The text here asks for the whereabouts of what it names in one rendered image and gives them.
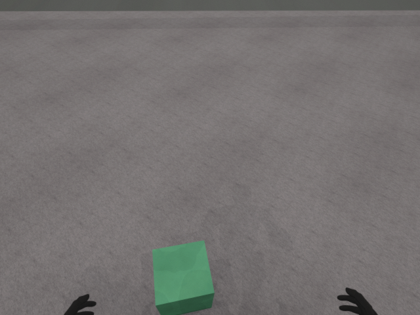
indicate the robot left hand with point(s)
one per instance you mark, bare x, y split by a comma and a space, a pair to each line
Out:
79, 304

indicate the robot right hand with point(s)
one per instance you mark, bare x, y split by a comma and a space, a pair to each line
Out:
362, 308

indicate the carton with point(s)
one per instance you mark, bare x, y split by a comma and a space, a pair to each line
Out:
182, 279

